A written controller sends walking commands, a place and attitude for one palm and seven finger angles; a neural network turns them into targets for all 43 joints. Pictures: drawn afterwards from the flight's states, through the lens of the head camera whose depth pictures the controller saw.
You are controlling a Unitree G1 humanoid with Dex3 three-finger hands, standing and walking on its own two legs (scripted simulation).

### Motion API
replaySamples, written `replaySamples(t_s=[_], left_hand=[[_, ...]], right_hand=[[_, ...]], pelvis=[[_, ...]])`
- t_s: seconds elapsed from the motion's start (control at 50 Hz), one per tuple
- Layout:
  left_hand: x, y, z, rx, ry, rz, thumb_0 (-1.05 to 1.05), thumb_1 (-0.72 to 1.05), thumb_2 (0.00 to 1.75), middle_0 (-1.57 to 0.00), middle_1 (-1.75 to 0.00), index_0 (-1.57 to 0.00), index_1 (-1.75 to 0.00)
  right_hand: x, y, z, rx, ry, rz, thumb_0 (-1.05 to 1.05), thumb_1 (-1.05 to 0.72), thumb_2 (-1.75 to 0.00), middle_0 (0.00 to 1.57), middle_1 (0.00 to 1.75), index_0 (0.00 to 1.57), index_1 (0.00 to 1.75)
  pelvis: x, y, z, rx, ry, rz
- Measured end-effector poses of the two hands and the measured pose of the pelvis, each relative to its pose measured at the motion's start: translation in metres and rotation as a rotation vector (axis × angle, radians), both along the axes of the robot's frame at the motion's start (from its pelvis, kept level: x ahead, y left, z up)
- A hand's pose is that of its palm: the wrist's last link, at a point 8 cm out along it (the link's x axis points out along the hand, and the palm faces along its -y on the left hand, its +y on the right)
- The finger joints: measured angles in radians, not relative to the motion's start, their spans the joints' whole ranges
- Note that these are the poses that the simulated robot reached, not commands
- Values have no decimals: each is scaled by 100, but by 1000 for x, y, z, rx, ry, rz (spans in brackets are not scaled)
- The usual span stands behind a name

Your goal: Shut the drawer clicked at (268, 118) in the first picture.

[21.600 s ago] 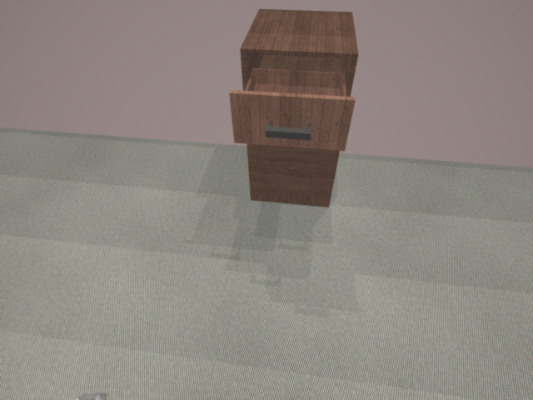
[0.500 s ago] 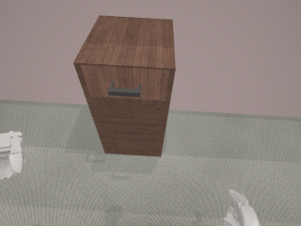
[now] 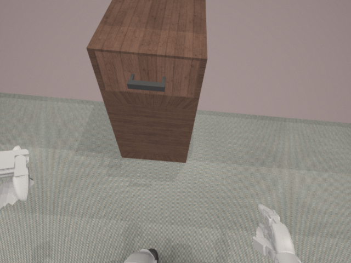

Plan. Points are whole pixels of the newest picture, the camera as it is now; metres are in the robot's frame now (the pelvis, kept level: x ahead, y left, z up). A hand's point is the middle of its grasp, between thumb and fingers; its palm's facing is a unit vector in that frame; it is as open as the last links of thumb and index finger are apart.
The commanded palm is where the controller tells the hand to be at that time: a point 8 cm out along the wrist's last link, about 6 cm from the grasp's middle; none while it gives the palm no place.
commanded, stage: step back with the hand held close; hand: left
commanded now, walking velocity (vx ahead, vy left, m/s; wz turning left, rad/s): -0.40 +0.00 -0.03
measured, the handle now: (147, 81) +0.70 +0.15 -0.08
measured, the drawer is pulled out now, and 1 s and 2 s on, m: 0.00 0.00 0.00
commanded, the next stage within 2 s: stop stepping back and stand still in 0.34 s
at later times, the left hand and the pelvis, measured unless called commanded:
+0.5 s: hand out of the picture +0.09 +0.24 +0.18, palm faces +0.31 -0.83 -0.47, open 3.3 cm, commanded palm +0.04 +0.28 +0.18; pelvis -0.11 +0.00 +0.01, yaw -3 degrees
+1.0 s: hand out of the picture +0.03 +0.24 +0.17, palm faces +0.31 -0.83 -0.46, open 3.2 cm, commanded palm -0.02 +0.28 +0.18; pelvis -0.17 +0.01 +0.01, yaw -3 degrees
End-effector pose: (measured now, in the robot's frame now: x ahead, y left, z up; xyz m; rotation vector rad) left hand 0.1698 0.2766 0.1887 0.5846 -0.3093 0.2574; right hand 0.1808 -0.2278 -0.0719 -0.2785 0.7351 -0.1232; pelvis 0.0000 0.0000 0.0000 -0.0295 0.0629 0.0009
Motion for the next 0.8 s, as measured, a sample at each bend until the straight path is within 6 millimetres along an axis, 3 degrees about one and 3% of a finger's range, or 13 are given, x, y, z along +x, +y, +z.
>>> replaySamples(t_s=[0.12, 0.26, 0.36, 0.5, 0.6, 0.7, 0.8], left_hand=[[-24, -13, 6, 46, 26, -81, 1, 88, 90, -140, -160, -141, -160], [-59, 15, 7, 21, -29, -5, 1, 88, 90, -141, -160, -141, -160], [-81, 25, -1, -10, 13, 39, 1, 88, 90, -140, -160, -141, -160], [-113, 0, 7, -37, 10, -12, 1, 89, 90, -141, -160, -141, -160], [-126, -15, 6, -30, 30, -65, 1, 88, 90, -141, -160, -141, -160], [-134, -4, -1, -63, 39, -31, 1, 88, 90, -141, -160, -141, -160], [-144, 8, -12, -98, 57, -7, 1, 88, 90, -140, -160, -141, -160]], right_hand=[[-23, -6, 8, 22, -61, -39, 2, -90, -90, 21, 30, 21, 30], [-71, -14, 6, -45, 14, -86, 1, -90, -90, 20, 30, 20, 30], [-101, -2, 7, -38, 27, -60, 2, -90, -90, 20, 30, 20, 30], [-132, 10, 6, 25, -15, -15, 2, -90, -90, 20, 30, 20, 30], [-159, 1, -1, 52, -17, -58, 2, -90, -90, 21, 30, 21, 30], [-190, -15, 2, 19, -15, -150, 2, -90, -90, 21, 30, 21, 30], [-212, -22, 10, -30, -14, -169, 2, -90, -90, 20, 30, 20, 30]], pelvis=[[-25, -3, -1, -7, -20, 2], [-47, 11, -2, -8, -7, 22], [-71, 13, 4, -13, -14, 22], [-105, 3, 6, -8, 7, -51], [-131, -1, 3, 1, -16, -83], [-131, 4, 3, 8, -29, -72], [-145, 11, 6, 22, -64, -73]])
